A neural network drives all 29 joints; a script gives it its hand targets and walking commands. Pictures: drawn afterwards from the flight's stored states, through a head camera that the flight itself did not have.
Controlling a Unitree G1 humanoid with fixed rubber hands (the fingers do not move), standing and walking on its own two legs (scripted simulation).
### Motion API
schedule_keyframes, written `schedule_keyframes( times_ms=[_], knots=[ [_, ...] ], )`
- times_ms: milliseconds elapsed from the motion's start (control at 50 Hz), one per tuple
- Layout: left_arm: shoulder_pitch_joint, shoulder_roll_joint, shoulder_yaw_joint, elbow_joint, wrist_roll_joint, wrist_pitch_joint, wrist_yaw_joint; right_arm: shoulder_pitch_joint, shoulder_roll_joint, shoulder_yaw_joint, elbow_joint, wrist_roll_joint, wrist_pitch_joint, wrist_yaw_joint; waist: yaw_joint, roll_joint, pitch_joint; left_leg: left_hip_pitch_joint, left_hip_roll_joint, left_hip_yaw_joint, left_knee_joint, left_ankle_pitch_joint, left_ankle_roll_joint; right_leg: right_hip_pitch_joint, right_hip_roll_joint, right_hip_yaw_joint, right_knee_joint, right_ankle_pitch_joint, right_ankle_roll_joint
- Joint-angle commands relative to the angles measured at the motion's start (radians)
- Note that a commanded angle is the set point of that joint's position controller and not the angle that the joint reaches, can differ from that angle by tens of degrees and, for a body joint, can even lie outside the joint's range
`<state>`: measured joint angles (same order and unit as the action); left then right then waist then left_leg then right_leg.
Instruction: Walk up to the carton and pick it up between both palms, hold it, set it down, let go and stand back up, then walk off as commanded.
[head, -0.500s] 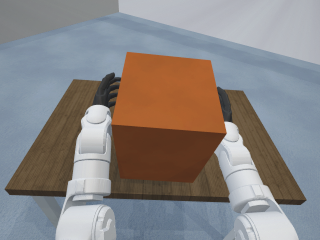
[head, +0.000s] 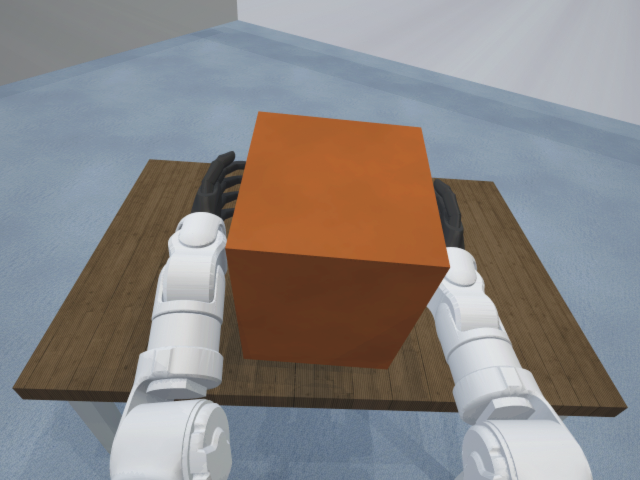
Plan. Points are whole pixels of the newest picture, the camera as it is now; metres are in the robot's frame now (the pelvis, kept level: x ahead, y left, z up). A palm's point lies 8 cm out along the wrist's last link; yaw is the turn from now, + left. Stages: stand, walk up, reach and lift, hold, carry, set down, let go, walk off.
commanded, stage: set down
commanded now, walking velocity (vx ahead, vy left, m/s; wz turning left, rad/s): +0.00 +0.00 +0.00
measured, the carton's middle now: (327, 249) +0.39 -0.02 +0.12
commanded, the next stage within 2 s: none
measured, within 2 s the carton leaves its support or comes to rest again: neither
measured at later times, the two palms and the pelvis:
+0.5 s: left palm (230, 219) +0.41 +0.11 +0.15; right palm (458, 258) +0.36 -0.18 +0.14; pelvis +0.00 +0.00 +0.00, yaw -1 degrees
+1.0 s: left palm (238, 216) +0.45 +0.10 +0.13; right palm (450, 262) +0.37 -0.18 +0.12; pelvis +0.01 +0.01 +0.00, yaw -2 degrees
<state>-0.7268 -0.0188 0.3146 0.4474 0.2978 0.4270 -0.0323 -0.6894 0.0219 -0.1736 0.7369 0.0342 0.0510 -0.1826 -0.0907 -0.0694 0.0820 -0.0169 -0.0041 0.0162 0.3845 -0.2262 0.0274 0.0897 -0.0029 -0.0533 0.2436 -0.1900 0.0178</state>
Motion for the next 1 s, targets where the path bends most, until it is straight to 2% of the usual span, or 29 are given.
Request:
schedule_keyframes(
  times_ms=[0,100,200,240,340,400,500,540,560,600,700,720,800,860,920,980],
  knots=[
    [-0.687,-0.553,-0.465,-0.054,-0.125,-0.072,-0.136,-0.882,0.474,0.297,-0.300,0.004,-0.127,0.100,-0.044,0.126,-0.571,0.234,0.001,0.025,0.028,0.630,-0.111,0.009,0.060,-0.070,0.028,0.479,0.012],
    [-0.690,-0.543,-0.438,0.017,-0.119,-0.094,-0.146,-0.881,0.504,0.292,-0.281,-0.011,-0.117,0.097,-0.041,0.115,-0.558,0.168,-0.012,0.031,0.008,0.536,-0.094,0.040,0.047,-0.046,0.041,0.531,0.025],
    [-0.679,-0.509,-0.358,0.101,-0.096,-0.114,-0.163,-0.874,0.523,0.278,-0.268,-0.035,-0.103,0.101,-0.019,0.061,-0.536,0.109,-0.021,0.042,-0.022,0.436,-0.070,0.086,0.037,-0.035,0.051,0.562,0.039],
    [-0.680,-0.500,-0.328,0.126,-0.079,-0.119,-0.172,-0.870,0.527,0.262,-0.259,-0.047,-0.101,0.102,-0.011,0.061,-0.527,0.089,-0.025,0.048,-0.034,0.399,-0.064,0.104,0.035,-0.032,0.058,0.565,0.042],
    [-0.710,-0.483,-0.271,0.183,-0.054,-0.152,-0.181,-0.863,0.540,0.221,-0.210,-0.084,-0.105,0.115,0.001,0.060,-0.514,0.075,-0.026,0.057,-0.061,0.338,-0.054,0.095,0.036,-0.035,0.046,0.499,0.042],
    [-0.762,-0.495,-0.272,0.206,-0.063,-0.180,-0.176,-0.873,0.539,0.179,-0.188,-0.114,-0.121,0.122,-0.013,0.087,-0.531,0.098,-0.017,0.057,-0.054,0.354,-0.064,0.049,0.042,-0.041,0.035,0.438,0.031],
    [-0.802,-0.490,-0.257,0.285,-0.062,-0.223,-0.169,-0.890,0.547,0.118,-0.132,-0.165,-0.140,0.137,-0.013,0.114,-0.529,0.099,-0.006,0.062,-0.061,0.331,-0.068,0.018,0.043,-0.042,0.021,0.355,0.022],
    [-0.815,-0.481,-0.244,0.311,-0.065,-0.239,-0.168,-0.884,0.553,0.091,-0.115,-0.186,-0.144,0.139,-0.019,0.100,-0.536,0.089,-0.006,0.068,-0.064,0.318,-0.065,0.016,0.041,-0.044,0.018,0.344,0.025],
    [-0.831,-0.492,-0.258,0.317,-0.072,-0.246,-0.167,-0.884,0.547,0.079,-0.098,-0.194,-0.149,0.140,-0.035,0.118,-0.535,0.099,-0.005,0.065,-0.064,0.331,-0.071,0.005,0.044,-0.047,0.016,0.333,0.020],
    [-0.850,-0.493,-0.249,0.333,-0.076,-0.264,-0.162,-0.894,0.559,0.064,-0.103,-0.210,-0.158,0.144,-0.028,0.125,-0.567,0.111,0.002,0.066,-0.057,0.350,-0.078,-0.011,0.046,-0.050,0.015,0.317,0.020],
    [-0.863,-0.483,-0.222,0.398,-0.072,-0.285,-0.164,-0.872,0.554,0.019,-0.062,-0.246,-0.159,0.147,-0.047,0.112,-0.563,0.126,0.009,0.067,-0.054,0.379,-0.084,-0.024,0.051,-0.058,0.009,0.310,0.021],
    [-0.854,-0.476,-0.208,0.418,-0.069,-0.285,-0.165,-0.877,0.555,0.013,-0.065,-0.250,-0.155,0.148,-0.040,0.112,-0.554,0.126,0.011,0.066,-0.056,0.376,-0.084,-0.023,0.050,-0.058,0.009,0.306,0.021],
    [-0.837,-0.487,-0.208,0.424,-0.070,-0.297,-0.167,-0.878,0.560,0.017,-0.085,-0.253,-0.165,0.150,-0.045,0.122,-0.594,0.134,0.008,0.068,-0.036,0.453,-0.095,-0.016,0.054,-0.058,0.025,0.372,0.026],
    [-0.814,-0.466,-0.178,0.434,-0.056,-0.304,-0.172,-0.855,0.575,0.035,-0.082,-0.249,-0.163,0.150,-0.021,0.114,-0.594,0.131,0.007,0.073,-0.028,0.499,-0.091,0.002,0.054,-0.051,0.035,0.426,0.029],
    [-0.808,-0.451,-0.168,0.451,-0.050,-0.305,-0.178,-0.829,0.571,0.029,-0.058,-0.252,-0.152,0.150,-0.027,0.113,-0.565,0.117,0.003,0.070,-0.029,0.503,-0.090,0.005,0.054,-0.047,0.041,0.450,0.034],
    [-0.813,-0.467,-0.186,0.441,-0.059,-0.315,-0.177,-0.833,0.583,0.042,-0.084,-0.250,-0.165,0.151,-0.036,0.118,-0.612,0.133,0.010,0.065,-0.012,0.555,-0.100,-0.001,0.054,-0.051,0.054,0.493,0.036]
  ],
)
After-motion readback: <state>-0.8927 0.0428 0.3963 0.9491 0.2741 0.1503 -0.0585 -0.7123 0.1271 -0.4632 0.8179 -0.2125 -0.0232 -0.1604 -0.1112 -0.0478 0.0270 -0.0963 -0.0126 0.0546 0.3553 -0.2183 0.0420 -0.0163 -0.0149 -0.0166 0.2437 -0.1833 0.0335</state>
